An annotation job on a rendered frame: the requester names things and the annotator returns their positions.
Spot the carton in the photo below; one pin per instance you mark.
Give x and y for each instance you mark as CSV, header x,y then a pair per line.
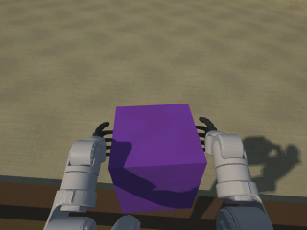
x,y
156,159

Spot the robot right upper arm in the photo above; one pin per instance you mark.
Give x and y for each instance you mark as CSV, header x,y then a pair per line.
x,y
242,218

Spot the robot left forearm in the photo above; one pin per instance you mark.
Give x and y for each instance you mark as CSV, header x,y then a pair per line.
x,y
78,187

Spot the robot left upper arm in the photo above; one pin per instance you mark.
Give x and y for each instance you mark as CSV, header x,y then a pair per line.
x,y
71,223

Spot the robot right hand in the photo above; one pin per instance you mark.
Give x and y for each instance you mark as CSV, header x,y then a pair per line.
x,y
209,127

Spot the robot left hand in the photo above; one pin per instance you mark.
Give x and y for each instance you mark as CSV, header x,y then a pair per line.
x,y
100,133

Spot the robot left thigh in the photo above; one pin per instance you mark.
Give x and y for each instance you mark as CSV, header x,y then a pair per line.
x,y
127,222

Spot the robot right forearm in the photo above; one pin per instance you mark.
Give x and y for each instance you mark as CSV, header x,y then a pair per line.
x,y
235,185

